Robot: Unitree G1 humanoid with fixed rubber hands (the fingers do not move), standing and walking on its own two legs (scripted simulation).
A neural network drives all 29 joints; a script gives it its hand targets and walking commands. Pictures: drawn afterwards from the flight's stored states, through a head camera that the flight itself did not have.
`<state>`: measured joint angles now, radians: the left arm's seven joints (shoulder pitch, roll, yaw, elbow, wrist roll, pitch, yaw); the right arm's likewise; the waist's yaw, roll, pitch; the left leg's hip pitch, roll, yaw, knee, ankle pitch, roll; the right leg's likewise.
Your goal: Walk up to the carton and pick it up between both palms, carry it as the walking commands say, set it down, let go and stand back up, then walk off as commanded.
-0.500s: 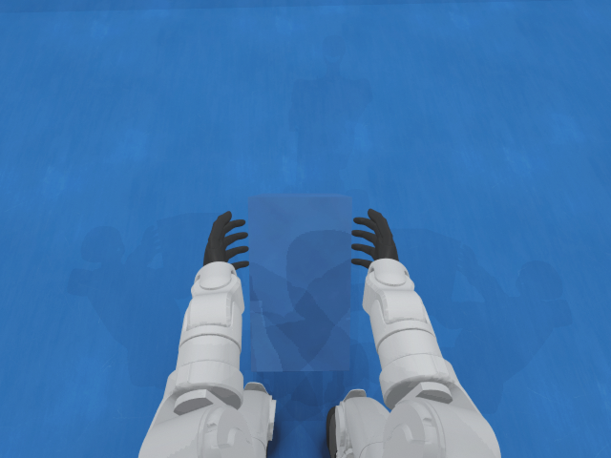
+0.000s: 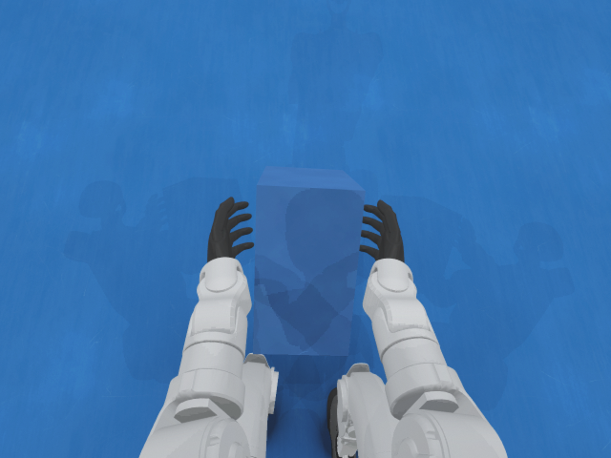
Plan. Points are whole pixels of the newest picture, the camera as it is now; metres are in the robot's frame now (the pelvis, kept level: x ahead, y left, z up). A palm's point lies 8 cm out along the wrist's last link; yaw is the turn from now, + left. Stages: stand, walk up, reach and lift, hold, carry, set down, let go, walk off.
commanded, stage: set down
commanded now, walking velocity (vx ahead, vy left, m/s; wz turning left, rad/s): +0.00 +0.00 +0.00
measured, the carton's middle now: (303, 251) +0.41 +0.03 -0.17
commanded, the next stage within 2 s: none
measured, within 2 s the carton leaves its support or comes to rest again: neither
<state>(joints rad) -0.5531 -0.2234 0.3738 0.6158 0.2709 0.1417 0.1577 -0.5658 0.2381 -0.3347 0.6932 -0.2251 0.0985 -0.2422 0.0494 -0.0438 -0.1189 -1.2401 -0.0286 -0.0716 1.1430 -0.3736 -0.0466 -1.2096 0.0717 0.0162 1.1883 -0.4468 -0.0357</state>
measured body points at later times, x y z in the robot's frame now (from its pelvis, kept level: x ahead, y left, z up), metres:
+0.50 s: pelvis -0.03 +0.02 -0.08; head +0.18 +0.02 +0.32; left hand +0.40 +0.15 -0.15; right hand +0.41 -0.08 -0.15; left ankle +0.08 +0.14 -0.63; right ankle +0.05 -0.09 -0.63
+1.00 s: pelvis -0.04 +0.01 -0.16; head +0.22 +0.02 +0.21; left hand +0.43 +0.15 -0.24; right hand +0.45 -0.08 -0.24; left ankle +0.08 +0.14 -0.63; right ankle +0.05 -0.09 -0.63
